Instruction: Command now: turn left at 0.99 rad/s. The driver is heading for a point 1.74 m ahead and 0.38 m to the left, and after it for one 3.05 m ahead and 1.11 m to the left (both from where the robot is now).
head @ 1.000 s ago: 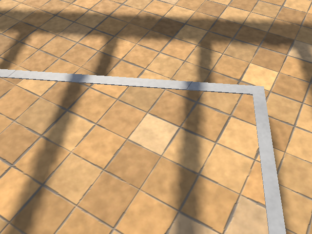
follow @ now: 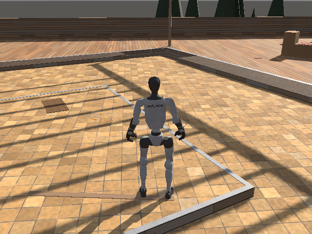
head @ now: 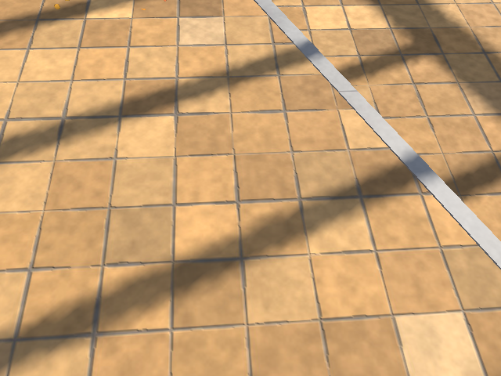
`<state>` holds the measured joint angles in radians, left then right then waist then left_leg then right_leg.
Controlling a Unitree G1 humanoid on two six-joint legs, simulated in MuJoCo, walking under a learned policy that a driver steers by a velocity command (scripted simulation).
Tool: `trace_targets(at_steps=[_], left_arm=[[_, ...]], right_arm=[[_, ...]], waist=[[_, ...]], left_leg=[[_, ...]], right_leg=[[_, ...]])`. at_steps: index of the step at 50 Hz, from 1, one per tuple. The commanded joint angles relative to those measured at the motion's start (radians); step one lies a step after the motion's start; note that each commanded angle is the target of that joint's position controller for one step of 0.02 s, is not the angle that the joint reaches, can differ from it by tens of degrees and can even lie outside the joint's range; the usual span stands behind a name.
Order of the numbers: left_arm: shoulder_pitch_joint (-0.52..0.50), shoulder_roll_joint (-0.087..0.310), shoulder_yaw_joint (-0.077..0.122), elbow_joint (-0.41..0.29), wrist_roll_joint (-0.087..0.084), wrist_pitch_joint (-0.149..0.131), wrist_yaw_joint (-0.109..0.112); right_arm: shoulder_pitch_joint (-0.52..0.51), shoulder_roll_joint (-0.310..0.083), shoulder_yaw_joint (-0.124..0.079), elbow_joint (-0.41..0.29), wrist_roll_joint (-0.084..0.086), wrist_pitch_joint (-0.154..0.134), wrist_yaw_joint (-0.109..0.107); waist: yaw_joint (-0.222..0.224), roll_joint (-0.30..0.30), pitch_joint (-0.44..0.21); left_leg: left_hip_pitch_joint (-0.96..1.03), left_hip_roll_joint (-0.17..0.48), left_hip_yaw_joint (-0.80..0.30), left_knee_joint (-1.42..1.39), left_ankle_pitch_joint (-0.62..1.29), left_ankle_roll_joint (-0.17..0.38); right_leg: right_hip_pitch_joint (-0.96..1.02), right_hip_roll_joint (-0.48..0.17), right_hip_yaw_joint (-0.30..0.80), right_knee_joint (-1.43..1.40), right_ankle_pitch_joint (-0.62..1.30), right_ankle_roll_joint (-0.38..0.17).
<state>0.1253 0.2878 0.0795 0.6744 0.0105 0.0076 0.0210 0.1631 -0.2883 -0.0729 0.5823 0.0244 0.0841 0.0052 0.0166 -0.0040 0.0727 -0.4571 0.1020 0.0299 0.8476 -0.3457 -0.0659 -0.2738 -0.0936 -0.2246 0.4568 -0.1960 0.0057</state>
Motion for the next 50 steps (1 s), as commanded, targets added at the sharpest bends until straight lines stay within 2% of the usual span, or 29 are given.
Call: trace_targets(at_steps=[1,2,3,4,5,6,7,8,11,15,19,22,24,25,26,27,28,32,36,37,38,40,42,44,46,47,48,49,50], left_arm=[[-0.031,0.176,0.06,-0.048,-0.03,-0.021,-0.01],[-0.009,0.148,0.056,-0.032,-0.039,-0.019,-0.012],[0.035,0.102,0.047,-0.016,-0.032,-0.017,-0.019],[0.021,0.045,0.026,-0.083,0.018,-0.017,-0.023],[-0.12,0.075,0.032,-0.131,0.022,-0.025,-0.006],[-0.172,0.109,0.04,-0.143,-0.001,-0.027,0.005],[-0.144,0.111,0.044,-0.128,-0.01,-0.028,0.015],[-0.1,0.124,0.049,-0.1,-0.002,-0.023,0.024],[-0.026,0.11,0.048,-0.072,0.006,-0.017,0.017],[-0.046,0.064,0.02,-0.083,-0.005,-0.01,0.008],[-0.052,0.065,0.011,-0.094,-0.012,-0.013,-0.005],[-0.035,0.067,0.01,-0.097,-0.017,-0.02,-0.014],[0.017,0.04,0.004,-0.085,-0.013,-0.031,-0.021],[0.028,0.057,0.004,-0.09,0.008,-0.039,-0.02],[0.03,0.148,0.018,-0.109,0.027,-0.043,-0.015],[-0.008,0.107,0.004,-0.093,0.034,-0.045,-0.018],[-0.042,0.05,-0.011,-0.103,0.021,-0.049,-0.021],[-0.022,0.065,-0.01,-0.102,0.003,-0.053,-0.017],[0.007,0.045,-0.015,-0.109,0.004,-0.052,-0.015],[0.038,0.037,-0.017,-0.098,0.004,-0.047,-0.013],[0.077,0.072,-0.003,-0.089,-0.011,-0.039,-0.011],[0.151,0.134,0.014,-0.067,-0.034,-0.037,-0.003],[0.162,0.163,0.025,-0.055,-0.042,-0.051,-0.001],[0.117,0.143,0.018,-0.068,-0.043,-0.064,-0.008],[0.007,0.13,0.011,-0.099,-0.056,-0.062,-0.021],[-0.022,0.105,0.005,-0.111,-0.05,-0.062,-0.022],[-0.041,0.082,0.008,-0.109,0.032,-0.045,-0.037],[-0.126,-0.005,-0.019,-0.185,0.037,-0.048,-0.043],[-0.141,0.029,-0.013,-0.217,0.043,-0.05,-0.048]], right_arm=[[0.033,-0.099,-0.044,-0.06,0.002,0.0,0.012],[0.094,-0.111,-0.056,-0.033,0.003,0.001,0.007],[0.186,-0.189,-0.087,-0.006,0.001,-0.003,-0.008],[0.203,-0.34,-0.115,-0.03,0.0,-0.014,-0.025],[0.162,-0.312,-0.106,-0.066,-0.045,-0.051,-0.013],[0.123,-0.271,-0.093,-0.06,-0.047,-0.073,-0.008],[0.061,-0.237,-0.082,-0.058,-0.027,-0.079,-0.018],[0.003,-0.184,-0.062,-0.07,-0.008,-0.074,-0.027],[-0.042,-0.135,-0.03,-0.077,-0.026,-0.069,-0.045],[-0.006,-0.144,-0.023,-0.051,-0.028,-0.069,-0.047],[-0.018,-0.148,-0.019,-0.043,-0.037,-0.062,-0.035],[-0.028,-0.13,-0.009,-0.03,-0.03,-0.061,-0.023],[-0.06,-0.091,0.005,-0.024,-0.017,-0.062,-0.022],[-0.028,-0.055,0.015,-0.016,-0.025,-0.071,-0.024],[0.043,-0.035,0.017,-0.013,-0.05,-0.08,-0.023],[0.051,-0.049,0.01,-0.001,-0.044,-0.084,-0.027],[0.031,-0.085,0.002,0.007,-0.047,-0.082,-0.03],[-0.017,-0.046,0.003,0.02,-0.044,-0.06,-0.019],[-0.003,-0.035,0.002,0.048,-0.039,-0.071,-0.016],[0.036,-0.017,0.005,0.068,-0.037,-0.072,-0.016],[0.065,-0.032,-0.003,0.075,-0.028,-0.077,-0.013],[0.035,-0.04,-0.007,0.051,-0.007,-0.105,-0.002],[-0.001,-0.039,-0.006,0.04,0.008,-0.138,0.003],[0.032,-0.025,-0.005,0.049,0.009,-0.161,0.009],[0.172,-0.001,-0.002,0.114,0.006,-0.175,0.02],[0.264,-0.014,-0.01,0.165,-0.011,-0.18,0.02],[0.395,-0.071,-0.017,0.189,-0.09,-0.169,0.029],[0.477,-0.179,-0.04,0.18,-0.103,-0.173,0.028],[0.415,-0.166,-0.037,0.16,-0.095,-0.163,0.02]], waist=[[-0.029,-0.156,-0.183],[-0.053,-0.124,-0.188],[-0.078,0.035,-0.175],[-0.019,0.383,-0.143],[-0.1,0.295,-0.245],[-0.089,0.208,-0.202],[-0.049,0.176,-0.163],[-0.022,0.135,-0.159],[0.01,0.141,-0.207],[-0.019,0.134,-0.185],[-0.044,0.158,-0.161],[-0.044,0.166,-0.149],[0.01,0.149,-0.142],[0.007,0.104,-0.153],[-0.054,-0.087,-0.191],[-0.085,-0.228,-0.182],[-0.072,-0.199,-0.167],[-0.034,-0.097,-0.131],[-0.011,-0.029,-0.128],[-0.01,-0.029,-0.171],[-0.002,-0.042,-0.14],[0.009,-0.108,-0.024],[0.007,-0.156,0.047],[-0.03,-0.155,0.03],[-0.114,-0.142,-0.006],[-0.147,-0.081,-0.018],[-0.206,0.131,-0.047],[-0.242,0.393,-0.041],[-0.196,0.251,0.002]], left_leg=[[0.121,-0.043,0.07,-0.217,0.058,0.06],[0.235,-0.075,0.068,-0.325,0.127,0.097],[0.421,-0.023,-0.09,-0.442,0.336,0.165],[0.576,0.232,-0.507,-0.408,0.738,0.321],[0.478,0.275,-0.623,-0.475,0.57,0.443],[0.45,0.221,-0.537,-0.511,0.416,0.397],[0.412,0.18,-0.462,-0.512,0.354,0.336],[0.379,0.155,-0.399,-0.492,0.368,0.296],[0.278,0.095,-0.294,-0.457,0.545,0.28],[0.296,0.079,-0.295,-0.438,0.514,0.279],[0.252,0.095,-0.348,-0.412,0.464,0.3],[0.229,0.096,-0.394,-0.384,0.502,0.301],[0.19,0.05,-0.392,-0.36,0.423,0.254],[0.15,0.003,-0.381,-0.347,0.3,0.195],[0.102,-0.094,-0.289,-0.226,0.077,0.125],[0.111,-0.13,-0.201,-0.218,-0.071,0.062],[0.155,-0.101,-0.18,-0.244,-0.042,0.034],[0.199,-0.099,-0.185,-0.339,0.129,0.056],[0.191,-0.091,-0.203,-0.361,0.195,0.075],[0.199,-0.115,-0.172,-0.356,0.037,0.081],[0.135,-0.142,-0.137,-0.321,-0.176,0.095],[-0.042,-0.128,-0.079,-0.203,-0.239,0.11],[-0.062,-0.076,-0.039,-0.091,-0.098,0.116],[0.008,-0.053,-0.037,-0.106,-0.136,0.148],[0.283,-0.102,0.054,-0.305,-0.003,0.162],[0.412,-0.145,0.087,-0.334,0.052,0.147],[0.612,-0.074,-0.076,-0.478,-0.114,0.171],[0.674,0.219,-0.606,-0.696,-0.481,0.259],[0.61,0.289,-0.797,-0.727,-0.519,0.334]], right_leg=[[0.159,-0.253,0.124,-0.046,0.217,-0.147],[0.097,-0.225,0.079,0.046,0.164,-0.092],[-0.094,-0.145,0.013,0.256,-0.01,-0.005],[-0.484,0.006,-0.007,0.603,-0.505,0.098],[-0.557,0.063,0.235,0.739,-0.488,0.094],[-0.564,0.053,0.276,0.766,-0.386,0.063],[-0.57,0.042,0.285,0.74,-0.278,0.043],[-0.54,0.028,0.286,0.725,-0.21,0.045],[-0.385,0.062,0.252,0.75,-0.09,0.072],[-0.348,0.068,0.245,0.564,-0.071,0.083],[-0.242,0.068,0.24,0.403,-0.138,0.067],[-0.144,0.076,0.232,0.279,-0.168,0.05],[0.008,0.081,0.223,0.015,0.021,0.026],[0.111,0.028,0.288,-0.058,0.197,0.007],[0.191,-0.128,0.427,-0.033,0.476,-0.055],[0.096,-0.198,0.513,-0.059,0.46,-0.192],[0.059,-0.18,0.506,-0.078,0.346,-0.211],[0.038,-0.042,0.359,-0.053,0.035,-0.079],[0.067,-0.003,0.306,-0.01,0.044,-0.06],[0.089,0.012,0.297,-0.022,-0.148,-0.068],[0.083,0.011,0.326,-0.042,-0.414,-0.093],[0.067,-0.136,0.551,-0.173,-0.73,-0.189],[0.005,-0.265,0.715,-0.285,-0.723,-0.256],[-0.033,-0.243,0.636,-0.292,-0.592,-0.227],[-0.172,-0.131,0.433,-0.214,-0.495,-0.17],[-0.245,-0.069,0.352,-0.1,-0.464,-0.144],[-0.404,0.056,0.213,0.171,-0.43,-0.108],[-0.653,0.157,0.142,0.533,-0.382,-0.072],[-0.751,0.112,0.289,0.635,-0.304,-0.094]])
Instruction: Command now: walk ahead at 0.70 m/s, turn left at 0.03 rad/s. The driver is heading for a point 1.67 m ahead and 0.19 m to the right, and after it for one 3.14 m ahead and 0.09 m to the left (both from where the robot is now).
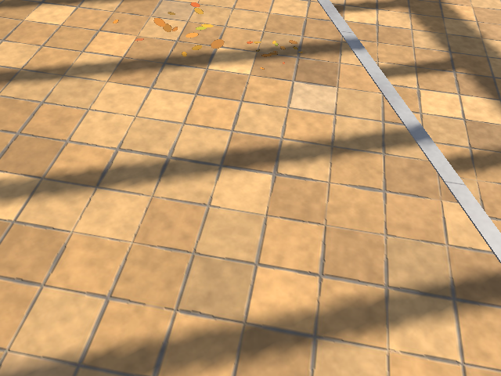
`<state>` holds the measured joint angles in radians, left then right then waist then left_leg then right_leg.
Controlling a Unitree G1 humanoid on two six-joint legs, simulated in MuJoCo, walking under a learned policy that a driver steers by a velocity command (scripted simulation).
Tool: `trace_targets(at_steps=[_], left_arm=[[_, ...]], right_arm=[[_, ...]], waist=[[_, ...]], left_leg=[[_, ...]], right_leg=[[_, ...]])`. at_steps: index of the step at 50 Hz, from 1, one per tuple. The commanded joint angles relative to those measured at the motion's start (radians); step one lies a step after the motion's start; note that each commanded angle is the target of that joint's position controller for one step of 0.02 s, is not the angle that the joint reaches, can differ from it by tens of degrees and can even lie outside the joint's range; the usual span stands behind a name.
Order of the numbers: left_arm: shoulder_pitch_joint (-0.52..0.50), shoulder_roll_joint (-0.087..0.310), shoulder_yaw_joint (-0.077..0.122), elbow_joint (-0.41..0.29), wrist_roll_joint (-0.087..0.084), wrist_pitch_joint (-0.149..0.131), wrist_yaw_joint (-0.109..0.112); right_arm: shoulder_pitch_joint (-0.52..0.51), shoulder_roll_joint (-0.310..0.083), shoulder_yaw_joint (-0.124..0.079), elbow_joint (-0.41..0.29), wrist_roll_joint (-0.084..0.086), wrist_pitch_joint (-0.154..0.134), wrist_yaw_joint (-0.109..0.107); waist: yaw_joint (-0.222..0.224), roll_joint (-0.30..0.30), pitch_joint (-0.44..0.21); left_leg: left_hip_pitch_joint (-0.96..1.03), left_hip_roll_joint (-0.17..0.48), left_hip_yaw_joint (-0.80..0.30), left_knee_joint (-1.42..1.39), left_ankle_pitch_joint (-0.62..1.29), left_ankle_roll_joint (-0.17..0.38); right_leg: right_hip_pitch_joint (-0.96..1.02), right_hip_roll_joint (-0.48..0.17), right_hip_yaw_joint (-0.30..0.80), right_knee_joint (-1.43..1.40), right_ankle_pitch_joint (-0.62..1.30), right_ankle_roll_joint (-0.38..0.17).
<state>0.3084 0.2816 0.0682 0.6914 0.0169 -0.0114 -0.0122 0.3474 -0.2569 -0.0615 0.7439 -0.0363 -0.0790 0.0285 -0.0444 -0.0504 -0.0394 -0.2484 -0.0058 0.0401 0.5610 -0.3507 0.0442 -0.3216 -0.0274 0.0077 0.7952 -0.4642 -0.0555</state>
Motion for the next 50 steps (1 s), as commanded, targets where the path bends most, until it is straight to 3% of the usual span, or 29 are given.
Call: trace_targets(at_steps=[1,2,3,5,8,13,15,16,17,18,19,20,21,22,25,30,32,33,36,38,40,41,42,43,44,45,46,48,50], left_arm=[[-0.323,0.057,0.005,-0.218,0.022,-0.032,-0.025],[-0.28,0.072,0.006,-0.194,0.024,-0.036,-0.034],[-0.238,0.076,0.006,-0.174,0.029,-0.036,-0.042],[-0.248,0.071,0.003,-0.165,0.032,-0.023,-0.058],[-0.325,0.06,-0.01,-0.186,0.022,-0.014,-0.069],[-0.42,0.056,-0.025,-0.21,0.014,-0.011,-0.068],[-0.353,0.073,-0.016,-0.196,0.021,-0.008,-0.047],[-0.241,0.095,-0.003,-0.167,0.022,-0.01,-0.033],[-0.025,0.124,0.017,-0.099,0.023,-0.013,-0.015],[0.193,0.184,0.041,-0.033,0.036,-0.018,0.004],[0.261,0.316,0.064,-0.008,0.06,-0.032,0.013],[0.218,0.283,0.054,-0.013,0.036,-0.035,0.004],[0.093,0.218,0.043,-0.005,0.037,-0.032,0.005],[0.048,0.154,0.03,-0.002,0.029,-0.041,0.0],[0.01,0.076,0.004,0.04,0.014,-0.071,-0.007],[0.133,0.067,-0.001,0.117,-0.009,-0.105,-0.015],[0.174,0.05,-0.009,0.137,-0.02,-0.114,-0.016],[0.194,0.08,-0.006,0.144,-0.025,-0.121,-0.01],[0.237,0.113,-0.007,0.188,-0.028,-0.123,0.0],[0.237,0.161,-0.003,0.21,-0.015,-0.112,0.012],[0.221,0.204,0.005,0.23,0.017,-0.082,0.033],[0.184,0.211,0.008,0.228,0.027,-0.065,0.039],[0.178,0.152,-0.005,0.206,0.034,-0.063,0.036],[0.307,-0.038,-0.047,0.16,-0.018,-0.076,0.003],[0.177,0.089,-0.025,0.148,-0.02,-0.093,0.011],[0.049,0.098,-0.021,0.108,-0.029,-0.1,0.015],[0.017,0.083,-0.03,0.102,-0.02,-0.103,0.012],[0.026,0.047,-0.039,0.097,0.009,-0.077,-0.008],[-0.007,0.01,-0.05,0.082,0.025,-0.051,-0.027]], right_arm=[[0.167,-0.173,-0.041,-0.012,-0.021,0.001,-0.01],[0.145,-0.162,-0.037,-0.01,-0.011,-0.005,-0.011],[0.122,-0.16,-0.031,-0.01,-0.008,-0.01,-0.016],[0.129,-0.117,-0.012,0.014,0.005,-0.023,-0.02],[0.145,-0.118,-0.011,0.046,0.011,-0.029,-0.02],[0.178,-0.153,-0.015,0.107,0.015,-0.028,-0.015],[0.169,-0.179,-0.017,0.13,0.015,-0.025,-0.016],[0.172,-0.206,-0.023,0.143,0.011,-0.021,-0.021],[0.144,-0.232,-0.03,0.144,0.012,-0.013,-0.028],[0.103,-0.217,-0.026,0.124,0.008,-0.013,-0.032],[0.129,-0.036,0.014,0.058,0.026,-0.02,-0.019],[0.102,-0.076,0.008,0.047,0.024,-0.038,-0.013],[0.022,-0.11,-0.004,0.031,0.025,-0.037,-0.012],[-0.016,-0.115,0.003,0.032,0.02,-0.039,-0.007],[-0.003,-0.051,0.024,0.039,-0.018,-0.001,0.014],[-0.279,-0.048,0.042,-0.054,-0.008,0.02,0.03],[-0.37,-0.036,0.054,-0.075,-0.003,0.01,0.041],[-0.401,-0.013,0.065,-0.093,0.003,0.005,0.049],[-0.454,-0.037,0.066,-0.092,0.011,0.004,0.042],[-0.421,-0.065,0.057,-0.088,0.007,0.007,0.025],[-0.201,-0.133,0.028,-0.033,0.008,0.011,0.0],[0.01,-0.172,0.007,0.035,0.007,0.014,-0.016],[0.19,-0.243,-0.02,0.075,-0.011,0.018,-0.036],[0.155,-0.313,-0.044,0.071,-0.041,0.01,-0.036],[0.125,-0.237,-0.041,0.071,-0.006,0.014,-0.021],[0.041,-0.197,-0.033,0.091,-0.001,0.004,-0.019],[0.008,-0.146,-0.025,0.105,-0.003,-0.005,-0.015],[-0.01,-0.063,0.002,0.14,-0.002,-0.017,-0.023],[0.01,-0.054,0.009,0.167,0.018,-0.035,-0.024]], waist=[[-0.09,0.163,0.14],[-0.058,0.102,0.102],[-0.03,0.109,0.074],[-0.023,0.139,0.108],[-0.022,0.134,0.16],[-0.037,0.151,0.198],[0.012,0.172,0.145],[0.072,0.193,0.065],[0.184,0.181,-0.039],[0.29,0.126,-0.151],[0.231,-0.232,-0.272],[0.208,-0.221,-0.297],[0.134,-0.105,-0.08],[0.109,0.018,-0.002],[0.01,-0.011,0.055],[0.041,0.041,0.21],[0.064,0.068,0.212],[0.067,0.031,0.205],[0.078,0.041,0.188],[0.049,-0.015,0.116],[-0.065,-0.086,-0.025],[-0.163,-0.081,-0.116],[-0.212,-0.023,-0.224],[-0.048,0.32,-0.332],[-0.11,0.167,-0.319],[-0.067,0.115,-0.106],[-0.034,0.029,-0.03],[0.055,0.046,0.045],[0.087,0.08,0.104]], left_leg=[[0.393,0.382,-0.705,-0.403,-0.463,0.215],[0.375,0.334,-0.603,-0.391,-0.391,0.182],[0.353,0.296,-0.529,-0.411,-0.353,0.16],[0.281,0.243,-0.418,-0.474,-0.245,0.147],[0.244,0.206,-0.285,-0.525,-0.059,0.141],[0.256,0.235,-0.145,-0.572,0.297,0.126],[0.293,0.237,-0.07,-0.418,0.795,0.104],[0.299,0.243,-0.046,-0.254,1.067,0.094],[0.216,0.224,-0.012,-0.012,1.153,0.076],[-0.03,0.171,-0.01,0.318,0.913,0.065],[-0.353,-0.015,-0.037,0.74,0.048,0.041],[-0.464,-0.076,-0.23,0.874,-0.091,0.074],[-0.563,0.0,-0.185,0.9,0.024,0.08],[-0.524,0.057,-0.147,0.838,0.115,0.075],[-0.383,0.128,-0.131,0.705,0.13,0.041],[-0.569,0.158,-0.042,0.45,0.321,0.006],[-0.463,0.115,0.032,0.257,0.45,0.012],[-0.377,0.107,0.042,0.163,0.519,0.025],[-0.303,0.051,0.085,0.023,0.577,0.056],[-0.234,-0.024,0.112,-0.001,0.455,0.08],[-0.016,-0.085,0.09,0.006,0.263,0.113],[0.195,-0.078,0.077,-0.037,0.213,0.134],[0.46,0.085,-0.096,0.025,-0.037,0.162],[0.766,0.407,-0.712,-0.095,-0.324,0.325],[0.711,0.367,-0.89,-0.268,-0.363,0.297],[0.536,0.327,-0.674,-0.293,-0.202,0.259],[0.383,0.295,-0.558,-0.316,-0.064,0.241],[0.161,0.213,-0.397,-0.366,0.001,0.19],[0.074,0.18,-0.315,-0.434,0.003,0.179]], right_leg=[[-0.741,-0.011,0.074,0.346,0.09,-0.03],[-0.69,-0.032,0.061,0.336,0.154,-0.02],[-0.636,-0.042,0.042,0.323,0.17,-0.008],[-0.581,-0.051,0.011,0.293,0.238,0.023],[-0.542,-0.049,-0.03,0.137,0.329,0.045],[-0.335,-0.024,-0.115,-0.104,0.369,-0.018],[-0.173,0.041,-0.157,-0.144,0.28,-0.063],[-0.028,0.085,-0.166,-0.135,0.24,-0.081],[0.224,0.118,-0.165,-0.161,0.226,-0.098],[0.541,0.016,-0.04,-0.146,0.121,-0.109],[0.742,-0.281,0.46,-0.341,-0.396,-0.149],[0.672,-0.336,0.883,-0.591,-0.538,-0.15],[0.531,-0.32,0.737,-0.586,-0.449,-0.149],[0.381,-0.293,0.574,-0.571,-0.256,-0.158],[0.112,-0.187,0.342,-0.64,-0.103,-0.141],[0.108,-0.12,0.14,-0.772,0.198,-0.151],[0.097,-0.058,0.029,-0.787,0.426,-0.117],[0.086,-0.087,0.028,-0.822,0.513,-0.11],[0.277,-0.112,-0.027,-0.82,0.85,-0.084],[0.434,-0.139,-0.045,-0.682,1.27,-0.069],[0.499,-0.177,-0.05,-0.36,1.514,-0.06],[0.431,-0.167,-0.07,-0.088,1.447,-0.059],[0.207,-0.122,-0.071,0.259,1.133,-0.07],[-0.275,0.082,-0.006,0.69,0.055,-0.027],[-0.385,0.077,0.099,0.734,0.054,-0.063],[-0.436,0.012,0.094,0.673,0.178,-0.071],[-0.394,-0.019,0.088,0.608,0.212,-0.072],[-0.298,-0.06,0.097,0.527,0.215,-0.052],[-0.319,-0.097,0.083,0.447,0.204,-0.022]])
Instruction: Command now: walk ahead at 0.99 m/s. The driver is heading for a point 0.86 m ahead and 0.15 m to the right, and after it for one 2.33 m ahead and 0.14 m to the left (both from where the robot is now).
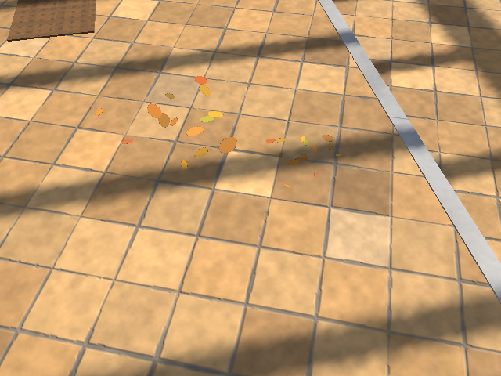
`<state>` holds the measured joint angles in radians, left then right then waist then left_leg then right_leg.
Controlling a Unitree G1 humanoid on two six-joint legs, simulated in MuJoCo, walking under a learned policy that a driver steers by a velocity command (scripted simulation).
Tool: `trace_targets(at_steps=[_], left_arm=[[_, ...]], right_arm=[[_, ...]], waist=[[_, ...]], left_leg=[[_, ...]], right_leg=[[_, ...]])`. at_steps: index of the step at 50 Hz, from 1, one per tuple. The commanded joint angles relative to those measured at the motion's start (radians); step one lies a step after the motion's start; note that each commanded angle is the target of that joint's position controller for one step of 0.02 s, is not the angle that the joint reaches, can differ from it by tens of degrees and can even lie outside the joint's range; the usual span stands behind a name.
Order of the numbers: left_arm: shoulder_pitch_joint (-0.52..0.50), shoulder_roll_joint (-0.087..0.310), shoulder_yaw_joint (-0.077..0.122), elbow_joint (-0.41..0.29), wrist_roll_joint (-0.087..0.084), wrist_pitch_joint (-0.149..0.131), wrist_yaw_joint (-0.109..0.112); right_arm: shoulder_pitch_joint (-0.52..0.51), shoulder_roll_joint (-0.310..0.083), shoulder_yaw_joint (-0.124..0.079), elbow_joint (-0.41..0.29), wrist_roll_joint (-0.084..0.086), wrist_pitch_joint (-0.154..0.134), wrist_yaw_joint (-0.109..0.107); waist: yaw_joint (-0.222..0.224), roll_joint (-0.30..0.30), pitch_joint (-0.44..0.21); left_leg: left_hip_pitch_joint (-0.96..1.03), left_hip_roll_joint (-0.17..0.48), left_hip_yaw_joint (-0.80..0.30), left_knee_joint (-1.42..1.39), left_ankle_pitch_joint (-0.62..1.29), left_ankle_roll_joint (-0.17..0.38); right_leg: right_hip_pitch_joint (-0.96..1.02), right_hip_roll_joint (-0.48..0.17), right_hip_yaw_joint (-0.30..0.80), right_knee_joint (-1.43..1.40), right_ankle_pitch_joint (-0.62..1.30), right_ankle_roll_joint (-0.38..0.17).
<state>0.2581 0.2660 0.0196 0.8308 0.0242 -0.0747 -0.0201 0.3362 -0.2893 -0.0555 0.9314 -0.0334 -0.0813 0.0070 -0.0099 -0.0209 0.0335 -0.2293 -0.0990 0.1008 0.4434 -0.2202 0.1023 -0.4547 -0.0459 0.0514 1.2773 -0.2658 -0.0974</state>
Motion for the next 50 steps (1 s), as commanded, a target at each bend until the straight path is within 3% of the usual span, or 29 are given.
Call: trace_targets(at_steps=[1,4,7,10,12,14,15,16,17,18,19,22,26,29,31,33,34,35,36,37,38,39,40,41,42,43,45,47,50], left_arm=[[-0.013,0.024,-0.007,-0.079,0.025,0.019,-0.025],[-0.214,0.041,-0.018,-0.15,0.021,0.013,-0.034],[-0.321,0.029,-0.035,-0.179,0.001,0.001,-0.049],[-0.334,0.071,-0.024,-0.182,0.004,-0.002,-0.035],[-0.211,0.121,-0.003,-0.152,0.012,-0.002,-0.017],[0.192,0.199,0.039,-0.027,0.013,0.006,0.018],[0.362,0.288,0.067,0.009,0.026,0.01,0.038],[0.28,0.337,0.082,0.004,0.036,0.011,0.025],[0.168,0.253,0.083,-0.012,0.018,0.012,0.011],[0.107,0.177,0.067,-0.003,0.011,-0.001,0.008],[0.09,0.126,0.058,0.019,0.017,-0.01,0.004],[0.101,0.053,0.031,0.075,0.004,-0.034,0.011],[0.167,0.076,0.032,0.107,-0.02,-0.057,0.002],[0.214,0.103,0.038,0.115,-0.038,-0.067,0.005],[0.216,0.16,0.051,0.117,-0.038,-0.067,0.011],[0.241,0.185,0.054,0.129,-0.031,-0.055,0.015],[0.256,0.202,0.057,0.136,-0.025,-0.047,0.022],[0.233,0.225,0.064,0.133,-0.021,-0.035,0.028],[0.196,0.212,0.066,0.116,-0.03,-0.03,0.033],[0.222,0.079,0.043,0.065,-0.03,-0.027,0.039],[0.365,0.008,0.029,0.032,-0.113,-0.011,0.062],[0.279,0.08,0.033,0.033,-0.053,0.0,0.046],[0.152,0.13,0.059,-0.019,-0.081,0.013,0.047],[0.096,0.119,0.059,-0.026,-0.073,0.021,0.048],[0.085,0.099,0.063,-0.024,-0.06,0.03,0.047],[0.122,0.045,0.054,-0.025,-0.059,0.039,0.042],[0.132,-0.005,0.039,-0.026,-0.049,0.053,0.039],[0.031,-0.011,0.024,-0.063,-0.026,0.041,0.034],[-0.084,0.058,0.03,-0.087,-0.018,0.03,0.016]], right_arm=[[0.032,-0.038,0.001,-0.012,0.022,-0.041,0.001],[0.075,-0.044,0.003,-0.001,0.029,-0.057,0.016],[0.135,-0.092,-0.005,0.022,0.047,-0.074,0.013],[0.173,-0.143,-0.009,0.044,0.036,-0.064,0.003],[0.174,-0.193,-0.018,0.053,0.009,-0.042,-0.014],[0.109,-0.213,-0.025,0.047,-0.012,-0.012,-0.033],[0.115,-0.107,-0.006,0.019,-0.019,-0.015,-0.028],[0.28,0.016,0.021,-0.017,0.055,-0.037,0.0],[0.161,-0.084,0.008,-0.024,0.043,-0.041,-0.013],[0.029,-0.095,0.007,-0.053,0.039,-0.044,-0.012],[-0.009,-0.07,0.014,-0.063,0.028,-0.043,-0.009],[-0.022,-0.002,0.032,-0.085,-0.008,0.004,0.023],[-0.282,-0.003,0.053,-0.2,-0.02,0.012,0.045],[-0.41,0.017,0.075,-0.247,-0.003,-0.006,0.063],[-0.427,-0.017,0.069,-0.26,0.009,-0.006,0.053],[-0.406,-0.056,0.056,-0.264,-0.003,-0.009,0.031],[-0.321,-0.084,0.046,-0.244,-0.013,-0.017,0.017],[-0.152,-0.118,0.03,-0.196,-0.017,-0.028,0.001],[0.015,-0.163,0.012,-0.155,-0.029,-0.04,-0.016],[0.142,-0.251,-0.006,-0.145,-0.054,-0.044,-0.029],[0.105,-0.271,-0.017,-0.164,-0.043,-0.038,-0.003],[0.002,-0.153,0.001,-0.229,0.02,-0.027,0.0],[-0.064,-0.097,0.01,-0.223,0.029,-0.022,-0.008],[-0.114,-0.089,0.01,-0.199,0.031,-0.024,-0.01],[-0.14,-0.062,0.017,-0.182,0.029,-0.031,-0.01],[-0.145,-0.061,0.017,-0.16,0.016,-0.038,-0.005],[-0.195,-0.043,0.017,-0.131,0.026,-0.048,0.008],[-0.26,-0.095,0.001,-0.126,0.04,-0.045,0.008],[-0.212,-0.185,-0.035,-0.107,0.064,-0.02,-0.009]], waist=[[0.053,0.054,0.071],[0.017,0.019,0.147],[-0.015,0.021,0.144],[-0.01,0.044,0.09],[0.065,0.118,-0.035],[0.261,0.135,-0.214],[0.276,-0.015,-0.329],[0.103,-0.35,-0.467],[0.118,-0.138,-0.341],[0.106,-0.019,-0.177],[0.071,0.072,-0.095],[-0.02,0.008,-0.001],[-0.001,0.004,0.128],[0.036,0.025,0.132],[0.031,-0.003,0.116],[0.024,-0.007,0.056],[-0.008,-0.034,-0.013],[-0.084,-0.066,-0.097],[-0.163,-0.078,-0.175],[-0.145,0.083,-0.349],[-0.067,0.341,-0.615],[-0.105,0.217,-0.63],[-0.098,0.183,-0.413],[-0.062,0.102,-0.253],[-0.029,0.087,-0.167],[0.016,0.113,-0.126],[0.067,0.077,-0.086],[0.076,0.076,-0.065],[0.042,0.096,-0.105]], left_leg=[[0.022,0.264,-0.338,-0.354,-0.1,0.123],[-0.032,0.176,-0.18,-0.416,0.156,0.102],[-0.016,0.202,-0.136,-0.514,0.381,0.085],[0.257,0.24,-0.087,-0.423,0.799,0.059],[0.372,0.276,-0.074,-0.178,1.153,0.036],[0.24,0.257,-0.054,0.34,1.076,0.017],[0.021,0.167,-0.06,0.761,0.519,0.025],[-0.369,-0.025,-0.185,1.102,-0.248,-0.012],[-0.501,0.065,-0.224,1.115,-0.157,0.02],[-0.52,0.117,-0.201,1.049,-0.055,0.017],[-0.475,0.149,-0.198,0.976,-0.033,0.016],[-0.376,0.204,-0.202,0.839,-0.04,-0.011],[-0.477,0.243,-0.087,0.536,0.138,-0.052],[-0.254,0.179,-0.012,0.22,0.374,-0.062],[-0.204,0.161,-0.032,0.138,0.444,-0.056],[-0.174,0.099,-0.018,0.084,0.347,-0.038],[-0.079,0.059,-0.023,0.073,0.283,-0.028],[0.097,0.053,-0.046,0.044,0.288,-0.022],[0.311,0.151,-0.107,0.03,0.394,-0.019],[0.565,0.454,-0.317,0.164,0.808,-0.011],[0.836,0.737,-0.674,0.164,1.13,0.165],[0.777,0.574,-0.597,0.102,0.878,0.15],[0.609,0.538,-0.409,0.068,0.799,0.123],[0.411,0.459,-0.338,0.001,0.787,0.109],[0.276,0.42,-0.289,-0.059,0.766,0.113],[0.171,0.405,-0.255,-0.114,0.782,0.122],[0.022,0.393,-0.208,-0.175,0.77,0.148],[-0.079,0.326,-0.125,-0.192,0.83,0.136],[-0.027,0.282,-0.128,-0.159,0.713,0.107]], right_leg=[[-0.226,-0.095,0.015,-0.083,0.031,0.034],[-0.234,-0.092,-0.085,-0.353,0.236,0.052],[-0.046,-0.045,-0.156,-0.615,0.467,0.023],[-0.029,0.021,-0.189,-0.718,0.437,-0.016],[0.111,0.097,-0.19,-0.709,0.27,-0.04],[0.507,0.083,-0.138,-0.709,0.116,-0.076],[0.729,-0.145,0.112,-0.662,-0.137,-0.093],[0.948,-0.374,0.784,-0.934,-0.362,-0.234],[0.869,-0.319,0.76,-1.009,-0.362,-0.218],[0.694,-0.283,0.549,-1.004,-0.203,-0.194],[0.537,-0.244,0.428,-1.023,-0.077,-0.175],[0.283,-0.153,0.235,-1.107,-0.034,-0.124],[0.206,-0.072,0.073,-1.224,0.186,-0.121],[0.149,-0.042,0.035,-1.286,0.413,-0.108],[0.263,-0.086,0.064,-1.288,0.55,-0.105],[0.451,-0.087,0.059,-1.135,0.899,-0.079],[0.504,-0.083,0.071,-0.989,1.072,-0.054],[0.48,-0.059,0.073,-0.762,1.092,-0.022],[0.345,-0.009,0.068,-0.505,0.906,0.003],[0.152,0.085,0.012,-0.143,0.193,0.012],[-0.119,0.183,0.02,0.249,-0.369,0.042],[-0.185,0.075,0.131,0.228,-0.331,0.076],[-0.252,0.027,0.077,0.171,-0.27,0.091],[-0.237,-0.002,0.036,0.124,-0.218,0.113],[-0.212,-0.017,0.027,0.077,-0.186,0.118],[-0.14,-0.027,0.034,0.043,-0.178,0.117],[-0.048,-0.04,0.042,-0.149,-0.178,0.115],[0.039,-0.02,-0.019,-0.417,-0.024,0.112],[0.102,0.047,-0.022,-0.624,0.233,0.125]])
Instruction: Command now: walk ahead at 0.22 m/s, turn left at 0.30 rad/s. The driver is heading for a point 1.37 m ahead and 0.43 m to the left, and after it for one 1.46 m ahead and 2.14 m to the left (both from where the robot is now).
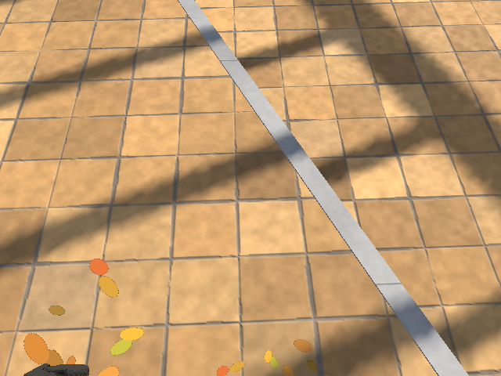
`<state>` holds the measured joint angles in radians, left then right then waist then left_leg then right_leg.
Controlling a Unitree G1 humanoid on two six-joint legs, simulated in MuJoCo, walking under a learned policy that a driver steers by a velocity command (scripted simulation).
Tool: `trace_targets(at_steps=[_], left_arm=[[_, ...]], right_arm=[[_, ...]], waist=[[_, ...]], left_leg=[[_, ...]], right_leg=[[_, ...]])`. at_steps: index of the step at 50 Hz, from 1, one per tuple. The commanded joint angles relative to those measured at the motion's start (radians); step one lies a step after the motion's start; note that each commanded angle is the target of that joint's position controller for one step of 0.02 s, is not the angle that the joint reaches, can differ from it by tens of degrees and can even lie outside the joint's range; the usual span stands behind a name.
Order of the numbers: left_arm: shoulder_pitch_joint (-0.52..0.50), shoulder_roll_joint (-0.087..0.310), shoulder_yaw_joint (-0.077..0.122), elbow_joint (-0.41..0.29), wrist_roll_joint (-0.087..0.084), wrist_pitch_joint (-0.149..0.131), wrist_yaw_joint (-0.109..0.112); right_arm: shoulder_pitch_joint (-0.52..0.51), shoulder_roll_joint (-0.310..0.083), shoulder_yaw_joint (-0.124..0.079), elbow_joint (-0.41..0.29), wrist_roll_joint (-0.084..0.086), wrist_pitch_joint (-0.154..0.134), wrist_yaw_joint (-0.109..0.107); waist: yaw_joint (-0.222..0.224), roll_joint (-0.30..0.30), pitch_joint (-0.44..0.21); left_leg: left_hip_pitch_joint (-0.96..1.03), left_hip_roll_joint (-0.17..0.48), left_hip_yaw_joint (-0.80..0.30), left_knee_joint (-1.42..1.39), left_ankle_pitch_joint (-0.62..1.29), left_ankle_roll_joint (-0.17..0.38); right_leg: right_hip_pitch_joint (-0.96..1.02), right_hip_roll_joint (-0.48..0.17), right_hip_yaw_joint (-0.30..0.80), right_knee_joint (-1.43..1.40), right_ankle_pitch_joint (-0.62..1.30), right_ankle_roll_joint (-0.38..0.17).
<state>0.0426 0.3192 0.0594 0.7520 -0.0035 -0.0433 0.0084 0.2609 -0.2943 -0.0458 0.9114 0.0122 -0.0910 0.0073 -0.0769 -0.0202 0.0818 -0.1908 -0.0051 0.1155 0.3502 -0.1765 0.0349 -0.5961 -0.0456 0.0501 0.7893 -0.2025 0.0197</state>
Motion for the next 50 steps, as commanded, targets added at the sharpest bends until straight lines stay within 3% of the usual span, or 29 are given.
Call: trace_targets(at_steps=[1,4,5,6,7,8,9,10,11,13,16,19,23,25,26,27,28,29,30,31,32,33,36,40,42,44,45,48,50], left_arm=[[0.103,0.028,-0.007,-0.017,0.009,0.0,-0.013],[0.098,0.083,0.013,-0.019,0.017,0.001,-0.002],[0.124,0.108,0.024,-0.007,0.026,-0.001,0.006],[0.163,0.167,0.039,-0.01,0.038,-0.001,0.02],[0.174,0.186,0.036,-0.036,0.065,0.012,0.032],[0.162,0.154,0.031,-0.055,0.054,0.025,0.026],[0.107,0.115,0.023,-0.07,0.031,0.032,0.025],[0.06,0.087,0.017,-0.072,0.02,0.033,0.029],[0.016,0.068,0.011,-0.076,0.02,0.033,0.032],[-0.037,0.068,0.016,-0.069,0.037,0.031,0.037],[-0.033,0.066,0.023,-0.049,0.038,0.023,0.05],[-0.041,0.094,0.038,-0.038,0.029,0.026,0.058],[-0.035,0.126,0.055,-0.02,0.003,0.034,0.038],[-0.042,0.124,0.06,-0.008,-0.018,0.04,0.027],[-0.001,0.095,0.058,0.015,-0.025,0.046,0.021],[0.034,0.058,0.053,0.024,-0.007,0.055,0.012],[-0.026,0.034,0.045,-0.054,0.03,0.054,0.018],[-0.129,0.06,0.052,-0.076,0.035,0.047,0.027],[-0.137,0.067,0.056,-0.08,0.011,0.044,0.033],[-0.089,0.074,0.061,-0.049,0.007,0.043,0.045],[-0.048,0.097,0.069,-0.025,0.016,0.043,0.053],[-0.022,0.099,0.072,-0.011,0.02,0.043,0.051],[0.016,0.069,0.062,0.005,0.007,0.043,0.038],[0.043,0.005,0.025,0.039,0.004,0.054,0.014],[0.029,0.037,0.025,0.031,-0.003,0.057,0.003],[0.008,0.101,0.039,0.001,-0.016,0.058,-0.001],[0.011,0.11,0.041,-0.009,-0.02,0.057,-0.003],[0.059,0.082,0.038,-0.012,-0.027,0.054,-0.013],[0.101,0.064,0.036,-0.004,-0.03,0.056,-0.023]], right_arm=[[-0.126,-0.193,-0.052,-0.084,0.025,-0.003,-0.014],[-0.117,-0.184,-0.057,-0.084,0.034,0.016,-0.025],[-0.103,-0.15,-0.05,-0.085,0.03,0.02,-0.027],[-0.07,-0.09,-0.034,-0.101,0.011,0.021,-0.024],[0.074,-0.01,-0.012,-0.098,0.0,0.025,-0.021],[0.142,-0.086,-0.029,-0.092,0.023,0.04,-0.02],[0.093,-0.149,-0.051,-0.101,0.031,0.063,-0.026],[0.051,-0.155,-0.061,-0.11,0.028,0.086,-0.038],[0.045,-0.155,-0.069,-0.11,0.021,0.11,-0.05],[0.046,-0.122,-0.071,-0.134,0.015,0.141,-0.059],[0.0,-0.077,-0.066,-0.184,0.011,0.149,-0.054],[-0.044,-0.057,-0.058,-0.222,0.01,0.147,-0.03],[-0.055,-0.09,-0.074,-0.246,0.012,0.167,0.003],[-0.015,-0.093,-0.086,-0.237,0.011,0.178,0.009],[0.025,-0.119,-0.101,-0.222,0.003,0.179,0.001],[0.069,-0.219,-0.131,-0.224,-0.003,0.174,-0.018],[0.043,-0.336,-0.142,-0.261,-0.026,0.155,-0.025],[0.038,-0.296,-0.138,-0.269,-0.048,0.122,-0.016],[0.0,-0.281,-0.131,-0.271,-0.04,0.097,-0.016],[-0.067,-0.248,-0.122,-0.283,-0.017,0.09,-0.025],[-0.118,-0.192,-0.103,-0.298,0.0,0.094,-0.034],[-0.137,-0.158,-0.088,-0.308,0.0,0.098,-0.043],[-0.114,-0.122,-0.065,-0.305,-0.015,0.098,-0.052],[-0.141,-0.035,-0.021,-0.269,-0.043,0.088,-0.047],[-0.133,-0.071,-0.026,-0.241,-0.056,0.084,-0.036],[-0.13,-0.144,-0.046,-0.23,-0.046,0.093,-0.036],[-0.126,-0.159,-0.053,-0.226,-0.039,0.098,-0.04],[-0.138,-0.148,-0.057,-0.229,-0.023,0.112,-0.058],[-0.173,-0.139,-0.061,-0.241,-0.015,0.12,-0.067]], waist=[[0.107,0.093,-0.15],[0.136,0.096,-0.15],[0.144,0.086,-0.159],[0.14,-0.019,-0.216],[0.097,-0.235,-0.35],[0.1,-0.252,-0.453],[0.093,-0.175,-0.382],[0.083,-0.129,-0.3],[0.067,-0.111,-0.249],[0.038,-0.123,-0.191],[0.047,-0.109,-0.193],[0.055,-0.103,-0.219],[0.05,-0.127,-0.214],[0.017,-0.108,-0.209],[0.009,-0.048,-0.192],[0.016,0.189,-0.132],[0.057,0.401,-0.116],[-0.004,0.25,-0.187],[0.029,0.194,-0.168],[0.069,0.141,-0.164],[0.087,0.141,-0.175],[0.098,0.154,-0.199],[0.094,0.129,-0.234],[0.081,0.147,-0.211],[0.056,0.171,-0.158],[0.037,0.169,-0.098],[0.033,0.16,-0.086],[0.046,0.138,-0.111],[0.071,0.13,-0.137]], left_leg=[[-0.052,0.193,-0.169,-0.043,0.615,0.16],[-0.066,0.173,-0.244,0.068,0.366,0.093],[-0.104,0.13,-0.244,0.146,0.274,0.06],[-0.193,0.045,-0.195,0.327,0.034,0.007],[-0.393,-0.048,-0.133,0.627,-0.529,-0.058],[-0.411,-0.014,-0.186,0.799,-0.549,-0.075],[-0.468,0.028,-0.178,0.881,-0.477,-0.089],[-0.507,0.057,-0.165,0.907,-0.408,-0.102],[-0.496,0.081,-0.169,0.92,-0.357,-0.117],[-0.421,0.092,-0.139,0.916,-0.276,-0.127],[-0.403,0.109,-0.119,0.796,-0.212,-0.121],[-0.31,0.12,-0.095,0.615,-0.149,-0.097],[-0.187,0.092,-0.034,0.424,-0.14,-0.043],[-0.085,0.062,-0.002,0.264,-0.071,0.004],[-0.006,0.041,-0.04,0.17,-0.005,0.044],[0.098,0.185,-0.292,0.021,0.293,0.126],[0.163,0.368,-0.672,-0.009,0.434,0.306],[0.134,0.364,-0.665,-0.04,0.307,0.335],[0.121,0.311,-0.599,-0.053,0.221,0.28],[0.111,0.278,-0.524,-0.037,0.197,0.22],[0.091,0.265,-0.474,-0.015,0.224,0.186],[0.056,0.243,-0.433,-0.002,0.282,0.175],[0.065,0.213,-0.37,0.009,0.339,0.173],[0.005,0.19,-0.276,-0.017,0.195,0.161],[-0.052,0.206,-0.275,-0.035,0.114,0.179],[-0.029,0.248,-0.313,-0.025,0.113,0.202],[0.005,0.273,-0.332,-0.01,0.161,0.21],[0.106,0.325,-0.343,0.053,0.38,0.216],[0.118,0.321,-0.299,0.097,0.454,0.193]], right_leg=[[0.247,0.048,-0.002,-0.178,0.185,0.005],[0.339,0.048,0.022,-0.302,0.271,-0.021],[0.417,0.032,0.019,-0.33,0.328,-0.043],[0.554,-0.1,0.103,-0.32,0.669,-0.095],[0.767,-0.388,0.323,-0.285,1.016,-0.244],[0.747,-0.432,0.408,-0.331,0.836,-0.318],[0.687,-0.379,0.353,-0.374,0.582,-0.306],[0.607,-0.331,0.284,-0.412,0.392,-0.275],[0.52,-0.304,0.229,-0.445,0.279,-0.256],[0.366,-0.27,0.111,-0.508,0.203,-0.245],[0.379,-0.282,0.01,-0.528,0.24,-0.256],[0.397,-0.3,-0.078,-0.522,0.269,-0.245],[0.43,-0.329,-0.146,-0.486,0.223,-0.199],[0.416,-0.319,-0.189,-0.401,0.146,-0.137],[0.359,-0.268,-0.227,-0.294,0.034,-0.078],[0.156,-0.157,-0.319,-0.032,-0.192,0.018],[-0.161,0.003,-0.226,0.239,-0.482,0.095],[-0.194,0.018,-0.038,0.374,-0.452,0.071],[-0.207,0.018,0.008,0.379,-0.348,0.039],[-0.205,0.001,0.023,0.369,-0.252,0.024],[-0.18,-0.009,0.028,0.355,-0.197,0.023],[-0.119,0.0,0.018,0.374,-0.16,0.027],[-0.054,0.018,-0.002,0.339,-0.091,0.038],[0.136,-0.041,-0.012,0.056,-0.033,0.052],[0.214,-0.031,-0.043,-0.01,-0.073,0.047],[0.164,-0.009,-0.068,-0.013,-0.16,0.034],[0.133,-0.008,-0.07,-0.009,-0.194,0.027],[0.103,-0.013,-0.079,-0.008,-0.246,0.011],[0.155,-0.001,-0.106,-0.076,-0.213,-0.007]])
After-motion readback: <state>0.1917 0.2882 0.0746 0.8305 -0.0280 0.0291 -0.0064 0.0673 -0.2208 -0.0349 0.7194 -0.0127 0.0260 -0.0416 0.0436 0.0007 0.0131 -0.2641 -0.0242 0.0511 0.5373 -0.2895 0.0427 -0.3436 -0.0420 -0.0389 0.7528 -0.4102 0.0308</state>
